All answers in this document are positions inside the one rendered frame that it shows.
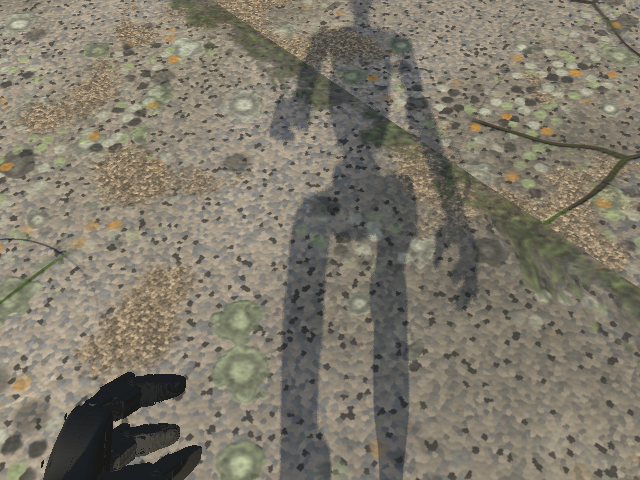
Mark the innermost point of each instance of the robot left hand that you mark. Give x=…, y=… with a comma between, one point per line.
x=88, y=448

